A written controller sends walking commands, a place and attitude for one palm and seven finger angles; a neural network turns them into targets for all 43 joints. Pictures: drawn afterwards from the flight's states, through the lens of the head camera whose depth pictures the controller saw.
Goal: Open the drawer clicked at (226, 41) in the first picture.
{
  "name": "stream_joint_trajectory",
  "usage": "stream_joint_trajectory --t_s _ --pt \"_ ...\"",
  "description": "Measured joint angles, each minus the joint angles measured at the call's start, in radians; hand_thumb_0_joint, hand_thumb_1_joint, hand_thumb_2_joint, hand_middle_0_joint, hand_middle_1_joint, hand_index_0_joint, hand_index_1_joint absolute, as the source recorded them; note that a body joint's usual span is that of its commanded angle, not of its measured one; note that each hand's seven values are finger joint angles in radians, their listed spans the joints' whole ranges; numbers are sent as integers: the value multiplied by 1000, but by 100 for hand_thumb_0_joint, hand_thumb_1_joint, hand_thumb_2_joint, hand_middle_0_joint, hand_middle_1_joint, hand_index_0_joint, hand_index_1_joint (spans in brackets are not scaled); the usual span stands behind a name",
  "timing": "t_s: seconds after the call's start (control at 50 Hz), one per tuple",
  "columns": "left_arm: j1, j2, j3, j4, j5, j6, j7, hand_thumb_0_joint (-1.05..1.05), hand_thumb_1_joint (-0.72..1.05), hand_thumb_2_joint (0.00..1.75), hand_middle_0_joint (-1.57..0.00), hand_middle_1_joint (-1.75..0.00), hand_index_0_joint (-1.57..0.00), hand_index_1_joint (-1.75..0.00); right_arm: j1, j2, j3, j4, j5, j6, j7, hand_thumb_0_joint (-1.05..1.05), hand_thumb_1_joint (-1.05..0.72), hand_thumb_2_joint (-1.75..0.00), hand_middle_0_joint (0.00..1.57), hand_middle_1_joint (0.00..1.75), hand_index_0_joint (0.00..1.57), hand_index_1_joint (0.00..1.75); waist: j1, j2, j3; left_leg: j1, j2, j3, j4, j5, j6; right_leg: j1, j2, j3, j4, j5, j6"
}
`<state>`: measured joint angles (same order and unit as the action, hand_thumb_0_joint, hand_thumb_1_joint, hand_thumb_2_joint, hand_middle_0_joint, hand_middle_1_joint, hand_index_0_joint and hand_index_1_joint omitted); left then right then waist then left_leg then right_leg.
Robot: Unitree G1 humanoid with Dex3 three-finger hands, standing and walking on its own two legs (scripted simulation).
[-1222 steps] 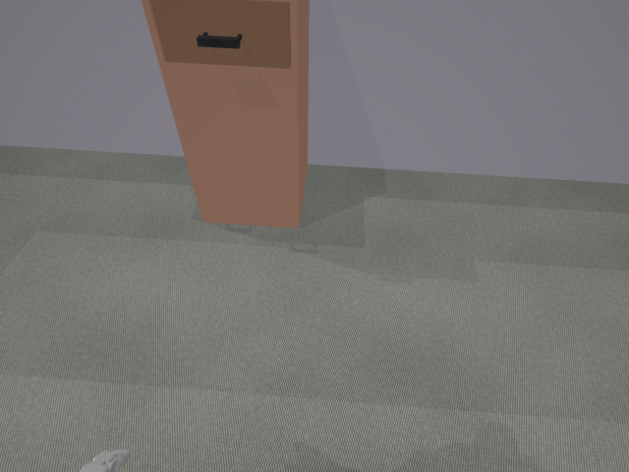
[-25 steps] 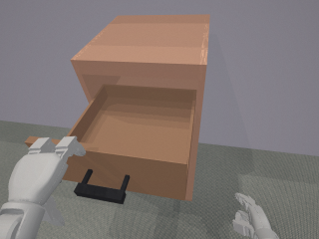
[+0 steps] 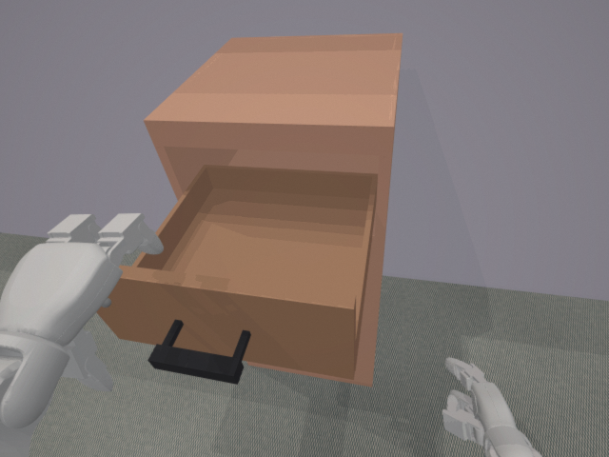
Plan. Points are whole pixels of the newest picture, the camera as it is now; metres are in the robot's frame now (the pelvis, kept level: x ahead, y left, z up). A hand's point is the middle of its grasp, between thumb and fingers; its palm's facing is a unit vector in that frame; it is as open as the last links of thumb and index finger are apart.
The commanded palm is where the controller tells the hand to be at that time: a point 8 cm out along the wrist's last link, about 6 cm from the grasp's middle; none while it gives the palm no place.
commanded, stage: lift the hand off the handle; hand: left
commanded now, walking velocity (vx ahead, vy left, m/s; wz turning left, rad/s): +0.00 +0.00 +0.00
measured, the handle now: (203, 348) +0.23 +0.19 +0.04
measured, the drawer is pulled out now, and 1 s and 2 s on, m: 0.30 0.30 0.30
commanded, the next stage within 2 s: draw the hand back to the body in 0.02 s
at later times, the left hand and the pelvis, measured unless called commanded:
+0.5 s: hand (97, 313) +0.19 +0.24 +0.18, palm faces +0.12 -0.04 -0.99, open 13.8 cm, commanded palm +0.15 +0.24 +0.24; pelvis +0.00 -0.01 +0.00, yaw +0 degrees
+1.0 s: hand (111, 279) +0.21 +0.22 +0.21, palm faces +0.42 -0.84 -0.35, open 13.0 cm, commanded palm +0.16 +0.26 +0.23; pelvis +0.02 -0.01 +0.00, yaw +0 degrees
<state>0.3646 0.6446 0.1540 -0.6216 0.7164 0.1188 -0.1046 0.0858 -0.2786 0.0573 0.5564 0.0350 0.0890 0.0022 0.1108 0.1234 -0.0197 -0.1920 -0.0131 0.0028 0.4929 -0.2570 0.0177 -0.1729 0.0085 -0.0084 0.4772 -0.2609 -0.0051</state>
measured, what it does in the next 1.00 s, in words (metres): stands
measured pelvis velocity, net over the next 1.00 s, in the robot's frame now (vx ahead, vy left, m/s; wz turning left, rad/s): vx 0.02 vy -0.01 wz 0.00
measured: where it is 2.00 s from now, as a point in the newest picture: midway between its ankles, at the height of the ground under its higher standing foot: outside the picture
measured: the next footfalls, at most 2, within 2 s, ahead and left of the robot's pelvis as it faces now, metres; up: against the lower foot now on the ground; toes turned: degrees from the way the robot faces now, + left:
none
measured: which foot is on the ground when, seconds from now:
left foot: down 0.00-1.00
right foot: down 0.00-1.00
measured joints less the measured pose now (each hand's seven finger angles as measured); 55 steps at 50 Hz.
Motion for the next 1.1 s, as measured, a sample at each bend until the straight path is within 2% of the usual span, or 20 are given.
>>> stream_joint_trajectory --t_s 0.1,0.26,0.38,0.54,0.74,0.78,0.8,0.82,0.86,0.9,0.94,1.02,1.1 --pt "29 0 16 -8 -27 -12 -17 0 -49 30 -32 -120 -32 -120 0 -2 -1 -8 4 -4 10 1 -90 -90 20 30 20 30 -4 2 0 -9 2 0 2 2 -3 -10 2 -1 4 1 -2" --pt "35 3 19 4 -17 -60 1 0 -49 30 -32 -120 -33 -120 22 -3 -8 -7 -4 -19 7 1 -90 -90 20 30 20 30 4 -4 4 -27 6 -9 18 -3 -7 -22 6 -9 13 -2 -7" --pt "59 14 49 -7 -30 -73 20 0 -49 30 -32 -120 -33 -120 32 -1 -11 -4 0 -21 10 1 -90 -90 20 30 20 30 -2 -3 -2 -29 9 -7 26 -10 -8 -25 8 -8 19 -8 -8" --pt "112 37 92 -6 -62 -66 11 0 -49 30 -32 -120 -32 -120 41 -7 -14 -21 4 -20 11 1 -90 -90 20 30 20 30 -8 0 -8 -41 9 -5 36 -19 -7 -37 8 -6 30 -16 -6" --pt "181 65 135 -47 -81 -122 32 0 -49 30 -32 -120 -33 -120 56 -12 -25 -31 0 -30 0 1 -90 -90 20 30 20 30 -1 -9 -16 -60 11 -9 60 -35 -4 -46 11 -10 33 -22 -3" --pt "169 -6 166 -29 -367 -157 63 0 -49 31 -32 -119 -33 -120 53 1 -32 -26 1 -69 -18 1 -90 -90 20 30 20 30 -15 -8 11 -40 10 -12 58 -36 -3 -24 10 -12 28 -23 -4" --pt "161 -57 177 -18 -471 -179 88 0 -48 31 -32 -119 -33 -120 53 11 -32 -22 0 -96 -29 1 -90 -90 20 30 20 30 -24 -10 22 -31 9 -10 56 -37 -3 -16 9 -11 28 -24 -4" --pt "154 -109 184 -9 -555 -194 111 0 -48 31 -32 -118 -33 -119 57 24 -31 -19 -1 -119 -38 1 -90 -90 20 30 20 30 -33 -16 29 -23 9 -8 52 -38 -3 -10 9 -9 27 -25 -5" --pt "142 -194 195 -2 -668 -212 149 0 -45 32 -32 -117 -32 -117 76 51 -27 -10 -1 -153 -54 1 -90 -90 20 30 20 30 -45 -37 32 -8 9 -6 40 -37 -5 1 9 -7 23 -28 -5" --pt "130 -247 201 -3 -728 -227 178 0 -41 34 -32 -114 -32 -115 100 71 -19 7 -5 -184 -64 1 -90 -90 20 30 20 30 -50 -59 25 5 12 -3 33 -41 -7 12 12 -4 17 -31 -7" --pt "120 -282 196 -5 -759 -243 201 0 -37 36 -31 -111 -31 -112 124 82 -13 25 -10 -210 -68 1 -90 -90 20 30 20 30 -53 -77 15 17 15 -3 28 -46 -9 24 15 -3 10 -35 -10" --pt "108 -310 176 -11 -781 -259 221 -1 -26 41 -30 -104 -30 -105 150 80 -11 57 -19 -244 -68 1 -90 -90 20 30 20 30 -58 -90 10 36 19 -3 23 -57 -11 47 19 -3 -3 -41 -13" --pt "116 -292 177 -17 -787 -264 219 -1 -13 46 -29 -96 -29 -96 148 67 -22 72 -24 -255 -63 1 -90 -90 20 30 20 30 -63 -81 10 43 18 1 16 -61 -11 51 18 1 -9 -44 -12"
